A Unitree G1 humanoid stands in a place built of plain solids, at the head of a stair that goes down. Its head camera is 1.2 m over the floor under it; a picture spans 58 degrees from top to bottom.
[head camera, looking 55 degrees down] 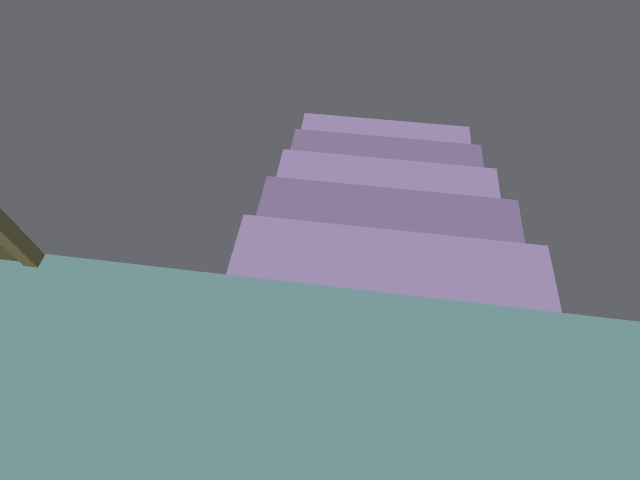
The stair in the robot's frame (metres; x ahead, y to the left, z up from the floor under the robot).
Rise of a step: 0.18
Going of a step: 0.38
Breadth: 1.20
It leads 7 degrees to the right of straight ahead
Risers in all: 6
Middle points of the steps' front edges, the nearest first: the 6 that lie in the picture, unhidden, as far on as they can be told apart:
0.64 -0.24 0.00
1.02 -0.28 -0.18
1.39 -0.33 -0.35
1.77 -0.38 -0.53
2.15 -0.43 -0.71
2.53 -0.48 -0.88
